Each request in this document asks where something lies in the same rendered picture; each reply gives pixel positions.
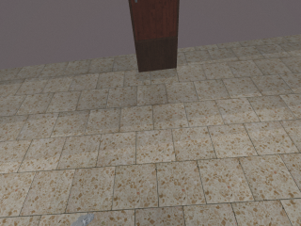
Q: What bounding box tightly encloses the robot left hand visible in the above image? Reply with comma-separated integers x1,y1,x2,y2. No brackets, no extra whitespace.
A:
71,213,94,226

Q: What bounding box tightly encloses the cupboard door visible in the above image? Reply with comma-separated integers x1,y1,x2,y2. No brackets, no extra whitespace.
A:
131,0,178,40

